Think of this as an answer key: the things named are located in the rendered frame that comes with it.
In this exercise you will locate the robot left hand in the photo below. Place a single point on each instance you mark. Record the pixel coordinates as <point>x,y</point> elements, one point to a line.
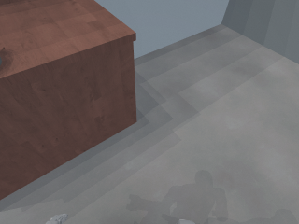
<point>58,219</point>

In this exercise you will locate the table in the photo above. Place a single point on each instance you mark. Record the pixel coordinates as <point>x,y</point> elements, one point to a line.
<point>67,84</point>

